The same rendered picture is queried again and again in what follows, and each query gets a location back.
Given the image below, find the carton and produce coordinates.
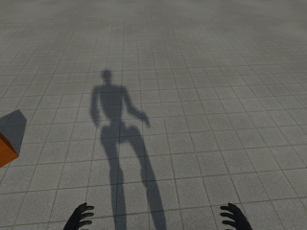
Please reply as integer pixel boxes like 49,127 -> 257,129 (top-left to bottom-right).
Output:
0,132 -> 19,168

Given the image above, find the robot left hand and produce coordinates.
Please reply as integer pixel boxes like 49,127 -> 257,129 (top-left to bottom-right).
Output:
63,203 -> 94,230

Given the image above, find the robot right hand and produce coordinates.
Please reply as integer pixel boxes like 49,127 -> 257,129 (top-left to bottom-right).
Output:
220,202 -> 252,230

